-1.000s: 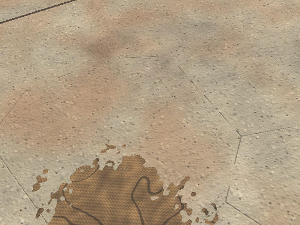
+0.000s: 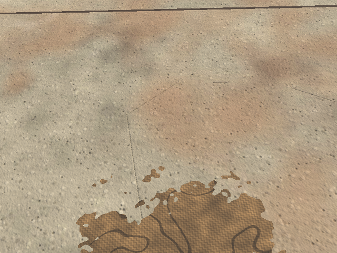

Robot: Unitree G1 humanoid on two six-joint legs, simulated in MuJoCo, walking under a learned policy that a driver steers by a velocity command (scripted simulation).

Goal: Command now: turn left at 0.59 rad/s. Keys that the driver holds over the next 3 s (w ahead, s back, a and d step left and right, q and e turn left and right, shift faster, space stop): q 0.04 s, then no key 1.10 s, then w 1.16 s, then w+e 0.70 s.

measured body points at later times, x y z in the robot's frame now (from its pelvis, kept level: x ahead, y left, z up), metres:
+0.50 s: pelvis -0.02 +0.03 +0.00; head -0.01 +0.05 +0.45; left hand +0.01 +0.30 -0.14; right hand +0.15 -0.19 -0.11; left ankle -0.03 +0.12 -0.74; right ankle -0.02 -0.11 -0.71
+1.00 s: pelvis -0.03 +0.01 +0.00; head -0.03 +0.00 +0.45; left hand -0.03 +0.25 -0.15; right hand +0.02 -0.25 -0.15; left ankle -0.03 +0.12 -0.74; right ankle -0.03 -0.10 -0.74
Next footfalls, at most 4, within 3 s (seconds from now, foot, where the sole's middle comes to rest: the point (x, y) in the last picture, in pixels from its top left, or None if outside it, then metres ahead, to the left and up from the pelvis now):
0.28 left None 0.01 0.12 -0.78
0.60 right None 0.01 -0.10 -0.78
1.88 right None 0.39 0.01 -0.78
2.42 left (139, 200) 0.69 0.21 -0.78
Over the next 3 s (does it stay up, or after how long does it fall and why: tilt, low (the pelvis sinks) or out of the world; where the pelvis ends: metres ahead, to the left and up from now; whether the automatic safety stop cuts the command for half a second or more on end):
stays up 0.84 0.08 -0.03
